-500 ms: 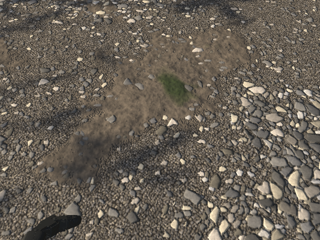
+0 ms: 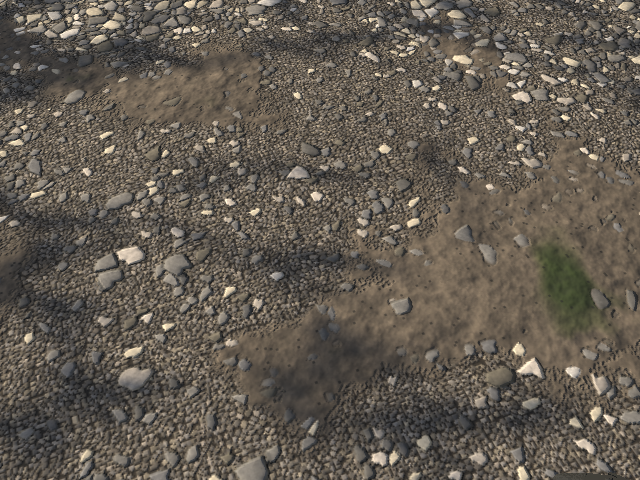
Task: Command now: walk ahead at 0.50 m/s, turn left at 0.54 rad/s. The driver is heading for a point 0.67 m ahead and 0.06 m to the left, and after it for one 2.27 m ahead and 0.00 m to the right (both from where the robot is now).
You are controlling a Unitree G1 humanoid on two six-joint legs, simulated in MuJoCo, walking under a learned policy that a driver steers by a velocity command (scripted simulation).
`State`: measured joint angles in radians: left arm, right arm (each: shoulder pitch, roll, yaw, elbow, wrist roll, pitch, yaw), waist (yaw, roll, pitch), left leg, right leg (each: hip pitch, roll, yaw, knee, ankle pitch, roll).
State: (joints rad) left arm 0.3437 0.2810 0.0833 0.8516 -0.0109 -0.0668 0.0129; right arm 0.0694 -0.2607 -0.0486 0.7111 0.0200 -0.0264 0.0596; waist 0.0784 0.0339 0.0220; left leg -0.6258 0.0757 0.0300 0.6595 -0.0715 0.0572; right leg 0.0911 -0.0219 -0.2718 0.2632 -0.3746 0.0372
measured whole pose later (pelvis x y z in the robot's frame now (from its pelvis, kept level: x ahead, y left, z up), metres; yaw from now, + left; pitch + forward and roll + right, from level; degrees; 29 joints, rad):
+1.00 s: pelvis +0.53 +0.10 +0.00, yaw +15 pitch +2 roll -2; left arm 0.40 0.28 0.06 0.85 -0.02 -0.04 0.01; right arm 0.03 -0.25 -0.04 0.64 -0.02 -0.09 0.01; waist 0.11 0.03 0.03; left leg -0.47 0.01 -0.06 0.45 0.06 0.01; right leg -0.10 0.05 0.06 0.47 -0.39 -0.01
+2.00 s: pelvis +0.60 +0.11 +0.01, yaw -17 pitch +1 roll +0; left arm 0.18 0.35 0.09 0.62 0.00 0.05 0.03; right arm 0.15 -0.27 -0.07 0.76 -0.01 -0.01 -0.01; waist -0.01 -0.05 0.03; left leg -0.25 -0.01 -0.04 0.47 -0.24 0.01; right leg -0.48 0.12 0.17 1.04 -0.49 0.05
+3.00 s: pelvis +0.59 +0.12 +0.01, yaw +9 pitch +1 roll -2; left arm 0.13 0.30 0.08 0.70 -0.01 -0.02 0.02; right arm 0.16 -0.32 -0.06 0.65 0.01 0.05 -0.02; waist -0.03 0.00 0.05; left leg -0.28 -0.13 -0.21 0.50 -0.22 0.06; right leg -0.34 0.03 0.09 0.65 -0.34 0.08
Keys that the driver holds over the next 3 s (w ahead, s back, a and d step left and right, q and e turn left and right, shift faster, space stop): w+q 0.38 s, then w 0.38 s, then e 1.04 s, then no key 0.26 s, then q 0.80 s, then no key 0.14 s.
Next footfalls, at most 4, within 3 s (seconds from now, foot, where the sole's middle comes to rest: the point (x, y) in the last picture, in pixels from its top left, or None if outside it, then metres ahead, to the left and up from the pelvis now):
0.06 left None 0.20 0.11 -0.77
0.54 right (375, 462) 0.50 -0.04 -0.77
1.00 left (241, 380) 0.66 0.26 -0.77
1.40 right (361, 397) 0.64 -0.01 -0.77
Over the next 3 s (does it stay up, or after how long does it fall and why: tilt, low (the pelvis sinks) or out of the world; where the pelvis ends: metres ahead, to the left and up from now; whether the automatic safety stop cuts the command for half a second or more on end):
stays up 0.59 0.12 0.01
